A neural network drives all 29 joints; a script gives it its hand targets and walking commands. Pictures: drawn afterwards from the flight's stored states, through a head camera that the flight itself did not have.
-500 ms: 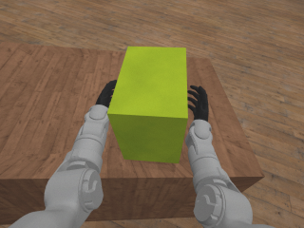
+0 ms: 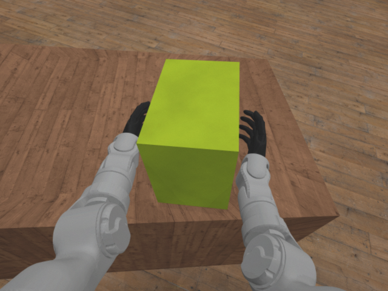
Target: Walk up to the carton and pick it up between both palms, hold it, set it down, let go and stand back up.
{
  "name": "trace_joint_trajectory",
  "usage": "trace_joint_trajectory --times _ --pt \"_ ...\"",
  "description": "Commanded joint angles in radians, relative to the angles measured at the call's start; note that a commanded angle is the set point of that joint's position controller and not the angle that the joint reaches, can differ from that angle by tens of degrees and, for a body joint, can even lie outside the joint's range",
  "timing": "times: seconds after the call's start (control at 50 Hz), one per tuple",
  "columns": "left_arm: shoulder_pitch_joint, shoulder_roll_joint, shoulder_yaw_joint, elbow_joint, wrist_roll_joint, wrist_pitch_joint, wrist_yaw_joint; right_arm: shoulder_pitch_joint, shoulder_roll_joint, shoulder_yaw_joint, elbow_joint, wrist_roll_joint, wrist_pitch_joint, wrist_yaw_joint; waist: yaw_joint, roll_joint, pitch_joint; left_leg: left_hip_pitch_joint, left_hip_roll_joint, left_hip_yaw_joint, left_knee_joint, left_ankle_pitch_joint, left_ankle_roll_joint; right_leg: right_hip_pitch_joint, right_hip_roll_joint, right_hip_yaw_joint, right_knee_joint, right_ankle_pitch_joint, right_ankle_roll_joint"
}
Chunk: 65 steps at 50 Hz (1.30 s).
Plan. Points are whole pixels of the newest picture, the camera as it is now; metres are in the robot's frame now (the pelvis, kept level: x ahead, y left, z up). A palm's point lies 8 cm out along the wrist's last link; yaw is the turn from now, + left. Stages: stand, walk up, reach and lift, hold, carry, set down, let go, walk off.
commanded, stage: set down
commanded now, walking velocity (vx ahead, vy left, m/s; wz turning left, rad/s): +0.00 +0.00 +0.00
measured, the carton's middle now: (197, 135) +0.46 -0.02 +0.03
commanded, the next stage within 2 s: none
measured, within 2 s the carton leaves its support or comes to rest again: rests again in 0.88 s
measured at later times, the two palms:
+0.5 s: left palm (133, 134) +0.45 +0.13 +0.04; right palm (248, 150) +0.40 -0.13 +0.05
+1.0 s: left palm (136, 129) +0.47 +0.13 +0.03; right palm (245, 153) +0.41 -0.13 +0.03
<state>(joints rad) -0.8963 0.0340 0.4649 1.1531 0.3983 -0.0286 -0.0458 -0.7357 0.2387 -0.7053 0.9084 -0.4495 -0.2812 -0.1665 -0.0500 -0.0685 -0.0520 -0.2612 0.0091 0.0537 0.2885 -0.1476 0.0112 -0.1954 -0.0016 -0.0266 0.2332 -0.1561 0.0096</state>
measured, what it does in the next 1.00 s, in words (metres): stands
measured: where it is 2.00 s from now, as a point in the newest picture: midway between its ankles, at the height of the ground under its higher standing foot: outside the picture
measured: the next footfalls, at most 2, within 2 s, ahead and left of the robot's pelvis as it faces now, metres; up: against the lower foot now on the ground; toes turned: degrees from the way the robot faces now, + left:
none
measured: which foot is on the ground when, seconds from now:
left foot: down 0.00-1.00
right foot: down 0.00-1.00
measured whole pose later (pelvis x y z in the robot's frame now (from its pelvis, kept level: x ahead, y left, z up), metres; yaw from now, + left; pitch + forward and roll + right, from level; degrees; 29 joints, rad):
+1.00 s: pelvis +0.02 +0.00 -0.01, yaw +0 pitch +17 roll -2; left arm -1.05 0.13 0.49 1.43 0.38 -0.20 -0.03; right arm -0.79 0.27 -0.83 0.97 -0.54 -0.33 -0.20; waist -0.08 -0.05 -0.11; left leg -0.48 0.03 0.04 0.38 -0.19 0.01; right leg -0.40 0.01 -0.05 0.31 -0.17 0.01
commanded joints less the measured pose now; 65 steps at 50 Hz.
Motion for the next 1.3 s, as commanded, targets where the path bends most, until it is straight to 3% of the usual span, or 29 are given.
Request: trace_joint_trajectory --times 0.0,0.06,0.14,0.24,0.28,0.36,0.4,0.6,0.66,0.68,0.78,0.8,0.88,0.96,0.98,1.0,1.04,1.22,1.28 --pt "-0.724 -0.535 -0.171 -0.104 -0.002 -0.131 -0.116 -0.693 0.509 0.359 0.038 -0.08 -0.058 0.158 0.007 0.106 -0.613 0.16 0.007 0.095 0.033 0.416 -0.049 0.329 0.004 -0.08 0.111 0.555 0.047" --pt "-0.718 -0.517 -0.153 -0.084 0.008 -0.127 -0.122 -0.669 0.496 0.332 0.065 -0.095 -0.048 0.156 -0.004 0.11 -0.572 0.147 0.007 0.094 0.026 0.403 -0.049 0.319 0.001 -0.082 0.104 0.533 0.045" --pt "-0.707 -0.501 -0.127 -0.054 0.018 -0.129 -0.124 -0.687 0.502 0.319 0.059 -0.097 -0.047 0.155 0.018 0.103 -0.562 0.158 0.012 0.098 0.041 0.436 -0.052 0.291 0.005 -0.082 0.103 0.533 0.042" --pt "-0.742 -0.499 -0.129 -0.045 0.011 -0.149 -0.126 -0.676 0.503 0.287 0.07 -0.125 -0.048 0.154 -0.016 0.112 -0.605 0.171 0.015 0.084 0.058 0.464 -0.061 0.269 0.005 -0.09 0.11 0.545 0.045" --pt "-0.744 -0.5 -0.135 -0.044 0.011 -0.159 -0.122 -0.673 0.513 0.287 0.088 -0.126 -0.052 0.157 -0.005 0.126 -0.63 0.196 0.022 0.086 0.076 0.497 -0.068 0.235 0.012 -0.091 0.108 0.53 0.039" --pt "-0.77 -0.501 -0.153 -0.036 -0.002 -0.179 -0.121 -0.668 0.519 0.263 0.104 -0.137 -0.058 0.155 -0.027 0.144 -0.668 0.203 0.022 0.077 0.092 0.526 -0.074 0.214 0.015 -0.095 0.115 0.547 0.035" --pt "-0.776 -0.506 -0.154 -0.02 -0.006 -0.193 -0.118 -0.676 0.531 0.265 0.111 -0.144 -0.069 0.154 -0.02 0.144 -0.689 0.204 0.026 0.076 0.104 0.547 -0.081 0.204 0.017 -0.094 0.123 0.555 0.034" --pt "-0.81 -0.465 -0.12 0.075 -0.002 -0.23 -0.122 -0.701 0.536 0.246 0.139 -0.155 -0.072 0.146 -0.024 0.146 -0.701 0.079 0.015 0.076 0.103 0.471 -0.07 0.245 -0.002 -0.08 0.165 0.621 0.035" --pt "-0.81 -0.453 -0.096 0.105 0.006 -0.237 -0.126 -0.712 0.55 0.247 0.143 -0.155 -0.069 0.145 -0.011 0.134 -0.696 0.071 0.014 0.081 0.115 0.478 -0.068 0.234 -0.002 -0.078 0.17 0.639 0.032" --pt "-0.807 -0.454 -0.095 0.112 0.001 -0.24 -0.127 -0.7 0.546 0.24 0.144 -0.159 -0.069 0.141 -0.028 0.125 -0.698 0.061 0.014 0.077 0.114 0.475 -0.067 0.248 -0.006 -0.079 0.175 0.661 0.031" --pt "-0.802 -0.433 -0.06 0.153 0.009 -0.249 -0.134 -0.699 0.549 0.235 0.155 -0.16 -0.066 0.139 -0.009 0.116 -0.7 0.013 0.014 0.079 0.112 0.443 -0.06 0.268 -0.012 -0.073 0.191 0.683 0.035" --pt "-0.809 -0.436 -0.061 0.162 0.005 -0.249 -0.135 -0.705 0.545 0.229 0.143 -0.166 -0.067 0.138 -0.026 0.113 -0.704 0.016 0.014 0.073 0.114 0.448 -0.063 0.264 -0.013 -0.074 0.192 0.685 0.037" --pt "-0.807 -0.447 -0.081 0.176 0.004 -0.262 -0.13 -0.722 0.542 0.235 0.13 -0.165 -0.087 0.143 -0.015 0.152 -0.754 0.074 0.023 0.071 0.148 0.528 -0.078 0.195 -0.002 -0.081 0.189 0.672 0.027" --pt "-0.792 -0.465 -0.073 0.189 0.014 -0.269 -0.125 -0.709 0.533 0.215 0.158 -0.176 -0.1 0.145 -0.026 0.161 -0.752 0.092 0.029 0.065 0.168 0.581 -0.084 0.151 0.005 -0.087 0.19 0.658 0.021" --pt "-0.79 -0.464 -0.066 0.192 0.022 -0.27 -0.125 -0.708 0.531 0.21 0.162 -0.18 -0.102 0.145 -0.015 0.164 -0.743 0.084 0.032 0.064 0.166 0.564 -0.085 0.151 0.005 -0.086 0.186 0.642 0.017" --pt "-0.789 -0.457 -0.062 0.199 0.02 -0.271 -0.124 -0.71 0.532 0.198 0.165 -0.183 -0.102 0.145 -0.029 0.143 -0.737 0.085 0.032 0.063 0.167 0.563 -0.084 0.139 0.008 -0.095 0.183 0.635 0.018" --pt "-0.782 -0.448 -0.049 0.219 0.026 -0.269 -0.126 -0.71 0.53 0.198 0.168 -0.183 -0.097 0.144 -0.027 0.133 -0.711 0.056 0.027 0.064 0.158 0.52 -0.078 0.157 0.004 -0.089 0.181 0.633 0.02" --pt "-0.761 -0.453 -0.055 0.219 0.043 -0.263 -0.121 -0.708 0.49 0.17 0.174 -0.19 -0.107 0.149 -0.015 0.201 -0.71 0.125 0.041 0.059 0.196 0.608 -0.098 0.035 0.021 -0.098 0.164 0.536 0.009" --pt "-0.751 -0.451 -0.043 0.235 0.049 -0.262 -0.118 -0.703 0.479 0.156 0.176 -0.198 -0.108 0.151 -0.021 0.194 -0.703 0.139 0.042 0.054 0.201 0.603 -0.1 0.0 0.025 -0.104 0.151 0.492 0.005"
